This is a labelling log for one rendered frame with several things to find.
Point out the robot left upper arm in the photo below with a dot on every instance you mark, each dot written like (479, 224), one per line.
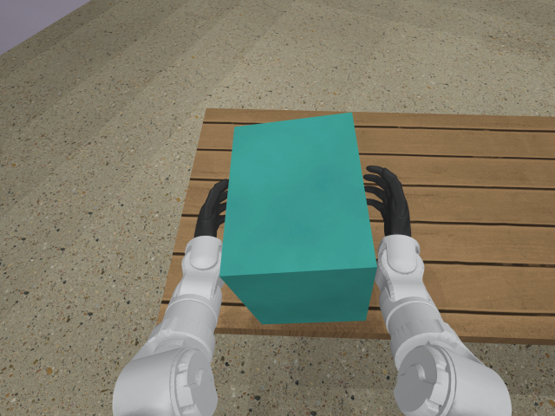
(177, 382)

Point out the robot left hand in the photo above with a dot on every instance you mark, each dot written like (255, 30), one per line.
(209, 219)

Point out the table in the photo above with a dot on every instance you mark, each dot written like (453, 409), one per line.
(481, 199)

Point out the robot right forearm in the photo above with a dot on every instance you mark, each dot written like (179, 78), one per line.
(408, 311)

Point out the robot right upper arm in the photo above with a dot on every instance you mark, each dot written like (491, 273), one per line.
(434, 381)

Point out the carton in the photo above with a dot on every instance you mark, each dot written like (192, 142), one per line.
(297, 244)

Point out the robot left forearm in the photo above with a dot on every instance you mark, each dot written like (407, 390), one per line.
(193, 311)

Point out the robot right hand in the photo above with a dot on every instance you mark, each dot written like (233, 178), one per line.
(394, 208)

